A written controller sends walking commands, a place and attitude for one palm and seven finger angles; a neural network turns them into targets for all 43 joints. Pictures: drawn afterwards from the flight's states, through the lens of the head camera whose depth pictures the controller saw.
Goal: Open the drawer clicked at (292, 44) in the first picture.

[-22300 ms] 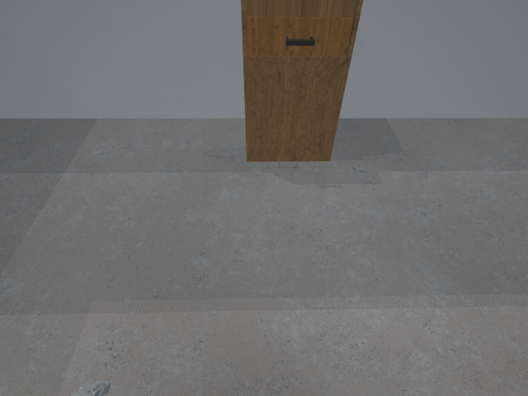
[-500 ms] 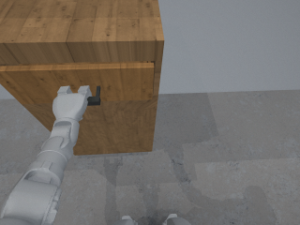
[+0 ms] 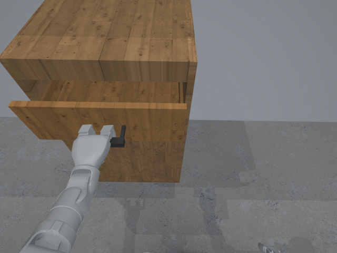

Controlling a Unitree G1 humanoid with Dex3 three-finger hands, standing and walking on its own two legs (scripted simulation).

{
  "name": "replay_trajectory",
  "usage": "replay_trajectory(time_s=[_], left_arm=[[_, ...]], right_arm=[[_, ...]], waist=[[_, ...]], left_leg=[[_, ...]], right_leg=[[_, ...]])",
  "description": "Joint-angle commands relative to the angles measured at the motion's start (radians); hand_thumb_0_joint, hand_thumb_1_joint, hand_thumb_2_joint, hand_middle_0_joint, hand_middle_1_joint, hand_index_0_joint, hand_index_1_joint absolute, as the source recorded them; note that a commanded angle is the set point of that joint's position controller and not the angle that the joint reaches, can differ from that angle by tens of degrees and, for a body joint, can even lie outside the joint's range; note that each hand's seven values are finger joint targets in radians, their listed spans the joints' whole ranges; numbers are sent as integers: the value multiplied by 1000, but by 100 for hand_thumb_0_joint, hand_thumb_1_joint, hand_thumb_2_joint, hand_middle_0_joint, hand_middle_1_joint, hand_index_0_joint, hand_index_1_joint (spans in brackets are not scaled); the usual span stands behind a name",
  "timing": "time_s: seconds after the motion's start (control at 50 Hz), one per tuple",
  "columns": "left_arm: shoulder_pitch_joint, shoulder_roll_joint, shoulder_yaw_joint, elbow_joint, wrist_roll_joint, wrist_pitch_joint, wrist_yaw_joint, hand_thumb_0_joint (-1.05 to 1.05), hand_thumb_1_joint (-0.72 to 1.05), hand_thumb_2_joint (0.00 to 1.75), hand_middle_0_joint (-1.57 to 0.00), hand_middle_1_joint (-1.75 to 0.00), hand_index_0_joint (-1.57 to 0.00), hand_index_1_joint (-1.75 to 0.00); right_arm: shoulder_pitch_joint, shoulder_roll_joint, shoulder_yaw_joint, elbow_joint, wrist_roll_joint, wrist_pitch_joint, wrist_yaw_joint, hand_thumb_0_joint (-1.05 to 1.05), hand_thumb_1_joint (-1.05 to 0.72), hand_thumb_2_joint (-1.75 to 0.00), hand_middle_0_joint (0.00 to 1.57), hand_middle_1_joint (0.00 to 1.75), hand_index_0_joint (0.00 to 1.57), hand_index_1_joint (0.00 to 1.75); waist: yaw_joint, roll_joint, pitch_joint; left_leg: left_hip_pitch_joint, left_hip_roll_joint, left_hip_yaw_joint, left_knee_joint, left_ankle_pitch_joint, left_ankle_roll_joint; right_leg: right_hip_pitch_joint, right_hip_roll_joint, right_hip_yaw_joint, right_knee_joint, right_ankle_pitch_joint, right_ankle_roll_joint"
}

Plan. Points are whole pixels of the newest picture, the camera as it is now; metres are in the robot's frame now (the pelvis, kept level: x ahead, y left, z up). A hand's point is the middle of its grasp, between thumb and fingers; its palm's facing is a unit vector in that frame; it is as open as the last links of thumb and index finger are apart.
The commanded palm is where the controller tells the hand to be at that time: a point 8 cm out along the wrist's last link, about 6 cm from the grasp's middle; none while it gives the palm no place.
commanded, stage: pull the drawer open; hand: left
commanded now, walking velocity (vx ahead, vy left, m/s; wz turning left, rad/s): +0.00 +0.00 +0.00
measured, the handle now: (102, 135) +0.42 +0.21 -0.01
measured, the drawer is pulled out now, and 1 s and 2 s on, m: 0.10 0.23 0.30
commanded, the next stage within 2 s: none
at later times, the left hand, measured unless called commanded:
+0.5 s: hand (95, 177) +0.31 +0.21 -0.04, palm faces -0.02 -0.07 -1.00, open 5.4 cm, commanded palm +0.27 +0.21 +0.02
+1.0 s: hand (89, 206) +0.23 +0.20 -0.04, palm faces +0.00 -0.08 -1.00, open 5.5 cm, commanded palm +0.20 +0.20 +0.02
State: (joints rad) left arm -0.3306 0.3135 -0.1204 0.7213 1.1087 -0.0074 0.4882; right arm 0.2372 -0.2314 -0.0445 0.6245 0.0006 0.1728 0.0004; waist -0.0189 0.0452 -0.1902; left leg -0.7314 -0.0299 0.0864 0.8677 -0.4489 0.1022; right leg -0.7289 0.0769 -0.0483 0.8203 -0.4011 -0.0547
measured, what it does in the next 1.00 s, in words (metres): stands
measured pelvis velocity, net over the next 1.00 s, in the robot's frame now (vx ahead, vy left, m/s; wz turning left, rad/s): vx -0.01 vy -0.02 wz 0.01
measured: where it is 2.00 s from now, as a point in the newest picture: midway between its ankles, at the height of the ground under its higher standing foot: outside the picture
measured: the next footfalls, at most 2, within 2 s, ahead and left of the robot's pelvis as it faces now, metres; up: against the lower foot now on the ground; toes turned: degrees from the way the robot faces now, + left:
none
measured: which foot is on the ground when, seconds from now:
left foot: down 0.00-1.00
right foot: down 0.00-1.00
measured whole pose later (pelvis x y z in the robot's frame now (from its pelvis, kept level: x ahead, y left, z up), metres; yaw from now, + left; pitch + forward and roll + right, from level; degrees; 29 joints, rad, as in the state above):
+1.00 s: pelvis -0.01 -0.02 +0.00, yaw +1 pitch +13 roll -1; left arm 0.14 0.30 -0.15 0.30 1.11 0.02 0.52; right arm 0.15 -0.24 -0.02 0.58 -0.01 0.12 0.01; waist 0.04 0.05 -0.17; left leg -0.68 -0.04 0.09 0.90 -0.45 0.08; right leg -0.69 0.07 -0.05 0.89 -0.43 -0.08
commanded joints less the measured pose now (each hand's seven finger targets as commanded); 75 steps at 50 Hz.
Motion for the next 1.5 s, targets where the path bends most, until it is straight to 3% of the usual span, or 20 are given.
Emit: replay_trajectory(time_s=[0.0,0.06,0.08,0.22,0.24,0.36,0.42,0.5,0.56,0.58,0.66,0.76,0.78,0.86,0.96,1.06,1.24,1.26,1.36,1.48], left_arm=[[-119,155,87,-196,-13,14,32,0,90,90,-40,-135,-40,-135],[-140,138,69,-177,-11,21,33,0,90,90,-40,-135,-40,-135],[-151,176,103,-190,-10,17,38,0,90,90,-40,-135,-40,-135],[-91,160,92,-214,-8,25,47,0,90,90,-40,-135,-40,-135],[-86,131,64,-216,-10,30,45,0,90,90,-40,-135,-40,-135],[-34,141,73,-256,-25,28,37,0,90,90,-40,-135,-40,-135],[-2,125,62,-284,-26,26,36,0,90,90,-40,-135,-40,-135],[96,139,87,-344,-28,22,39,0,90,90,-40,-135,-40,-135],[159,100,58,-387,-32,24,40,0,90,90,-40,-135,-40,-135],[190,123,90,-396,-35,24,42,0,90,90,-40,-135,-40,-135],[244,104,70,-435,-26,33,50,0,90,90,-40,-135,-40,-135],[301,71,33,-543,-17,35,61,0,90,90,-40,-135,-40,-135],[339,94,64,-556,-25,34,63,0,90,90,-40,-135,-40,-135],[345,95,59,-562,-21,39,62,0,90,90,-40,-135,-40,-135],[397,101,65,-604,-11,34,68,0,90,90,-40,-135,-40,-135],[424,97,58,-625,-18,30,59,0,90,90,-40,-135,-40,-135],[653,134,121,-699,-34,1,58,0,90,90,-40,-135,-40,-135],[660,113,96,-712,-30,-2,59,0,90,90,-40,-135,-40,-135],[800,135,141,-752,-42,-23,74,0,90,90,-40,-135,-40,-135],[846,162,187,-789,-40,-53,95,0,90,90,-40,-135,-40,-135]], right_arm=[[22,-137,-47,-112,-5,-23,-14,0,-90,-90,20,30,20,30],[11,-138,-45,-108,-2,-30,-18,0,-90,-90,20,30,20,30],[6,-141,-44,-106,-4,-32,-22,0,-90,-90,20,30,20,30],[-13,-134,-41,-114,-2,-46,-28,0,-90,-90,20,30,20,30],[-21,-134,-39,-117,-1,-48,-27,0,-90,-90,20,30,20,30],[-37,-134,-34,-128,3,-63,-32,0,-90,-90,20,30,20,30],[-46,-132,-34,-131,2,-69,-29,0,-90,-90,20,30,20,30],[-57,-132,-34,-144,0,-72,-24,0,-90,-90,20,30,20,30],[-70,-130,-36,-151,-1,-78,-16,0,-90,-90,20,30,20,30],[-78,-132,-34,-155,0,-78,-15,0,-90,-90,20,30,20,30],[-90,-129,-32,-160,-3,-80,-8,0,-90,-90,20,30,20,30],[-113,-124,-33,-173,-11,-84,2,0,-90,-90,20,30,20,30],[-118,-125,-31,-179,-9,-84,3,0,-90,-90,20,30,20,30],[-132,-124,-25,-178,-12,-86,0,0,-90,-90,20,30,20,30],[-157,-114,-17,-187,-15,-93,-2,0,-90,-90,20,30,20,30],[-168,-112,-12,-189,-17,-96,-6,0,-90,-90,20,30,20,30],[-194,-101,0,-216,-17,-107,1,0,-90,-90,20,30,20,30],[-199,-103,-1,-218,-18,-108,5,0,-90,-90,20,30,20,30],[-198,-103,-1,-233,-23,-113,11,0,-90,-90,20,30,20,30],[-202,-108,-1,-230,-31,-115,14,0,-90,-90,20,30,20,30]], waist=[[21,3,-312],[-1,-42,-229],[8,-46,-244],[22,-36,-242],[15,-32,-234],[26,-49,-223],[25,-45,-222],[47,-30,-241],[41,-50,-219],[50,-50,-218],[42,-59,-184],[44,-18,-206],[56,-20,-212],[43,-65,-158],[58,-45,-172],[52,-55,-157],[88,-57,-155],[79,-42,-130],[95,-62,-140],[92,-51,-148]], left_leg=[[265,24,-119,-71,550,-75],[219,20,-116,-79,434,-71],[216,21,-122,-82,436,-73],[214,15,-122,-89,378,-75],[214,13,-119,-89,359,-74],[187,8,-112,-99,308,-67],[201,12,-116,-99,316,-68],[212,11,-114,-97,359,-70],[215,12,-113,-94,359,-71],[216,15,-122,-99,375,-74],[210,13,-118,-94,354,-72],[263,20,-129,-81,399,-79],[262,20,-132,-83,417,-81],[217,12,-128,-80,319,-75],[218,2,-122,-71,305,-72],[199,-6,-114,-62,279,-67],[161,-17,-104,-50,287,-67],[163,-17,-106,-48,285,-67],[130,-22,-100,-29,278,-66],[110,-23,-104,-5,268,-65]], right_leg=[[168,-12,64,-55,399,-3],[134,-11,59,-68,332,-3],[143,-11,64,-64,329,-6],[137,-12,61,-60,278,-8],[130,-13,61,-66,268,-7],[157,-15,72,-72,248,-8],[147,-15,70,-71,245,-8],[175,-15,77,-63,282,-12],[168,-15,78,-68,284,-9],[171,-14,77,-64,286,-13],[157,-16,77,-64,279,-10],[129,-16,72,-52,273,-12],[143,-15,75,-48,282,-14],[129,-17,75,-50,241,-10],[141,-19,90,-46,251,-13],[151,-23,101,-50,260,-10],[197,-26,137,-37,328,-12],[178,-25,139,-39,326,-15],[201,-30,154,-24,366,-13],[175,-30,165,-2,378,-18]])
